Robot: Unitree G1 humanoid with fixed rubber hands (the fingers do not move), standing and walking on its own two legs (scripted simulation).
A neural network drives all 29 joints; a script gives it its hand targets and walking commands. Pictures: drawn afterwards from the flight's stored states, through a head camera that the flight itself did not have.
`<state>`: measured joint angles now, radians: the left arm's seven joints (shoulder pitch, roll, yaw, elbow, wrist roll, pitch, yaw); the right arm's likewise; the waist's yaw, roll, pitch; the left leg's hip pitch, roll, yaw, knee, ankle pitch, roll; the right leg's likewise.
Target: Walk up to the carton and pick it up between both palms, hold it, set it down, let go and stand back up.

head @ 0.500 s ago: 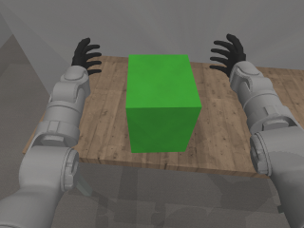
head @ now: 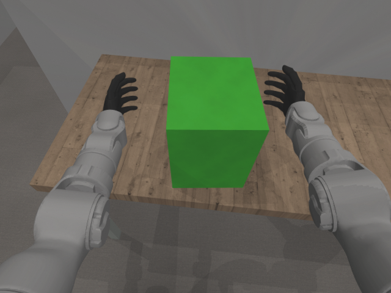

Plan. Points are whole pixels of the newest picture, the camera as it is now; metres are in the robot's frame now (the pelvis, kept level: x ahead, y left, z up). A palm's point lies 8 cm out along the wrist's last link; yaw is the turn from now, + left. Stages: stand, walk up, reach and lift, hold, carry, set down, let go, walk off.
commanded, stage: reach and lift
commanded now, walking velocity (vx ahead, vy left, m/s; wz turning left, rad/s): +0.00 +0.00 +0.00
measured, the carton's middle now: (209, 126) +0.48 +0.02 +0.02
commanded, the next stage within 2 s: none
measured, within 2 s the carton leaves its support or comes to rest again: neither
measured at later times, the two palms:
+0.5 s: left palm (127, 121) +0.44 +0.20 +0.06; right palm (284, 115) +0.48 -0.15 +0.08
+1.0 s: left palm (147, 121) +0.44 +0.15 +0.07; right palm (274, 122) +0.46 -0.12 +0.08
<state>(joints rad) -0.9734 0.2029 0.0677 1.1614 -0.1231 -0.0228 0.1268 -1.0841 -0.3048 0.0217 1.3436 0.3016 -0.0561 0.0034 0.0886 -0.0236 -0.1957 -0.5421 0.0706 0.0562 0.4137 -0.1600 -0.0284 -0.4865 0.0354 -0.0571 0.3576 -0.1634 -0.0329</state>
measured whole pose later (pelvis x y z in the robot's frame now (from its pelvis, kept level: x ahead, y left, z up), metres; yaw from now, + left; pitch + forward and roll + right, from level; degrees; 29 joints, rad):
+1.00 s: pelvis +0.00 +0.01 +0.01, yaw -2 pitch +15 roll +0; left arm -0.92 -0.09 0.60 1.01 0.43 -0.13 0.12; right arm -0.96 -0.02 -0.58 1.12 -0.38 -0.17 -0.02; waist 0.07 -0.03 -0.09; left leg -0.45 0.06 0.10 0.32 -0.13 -0.01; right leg -0.42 0.03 -0.02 0.30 -0.14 -0.02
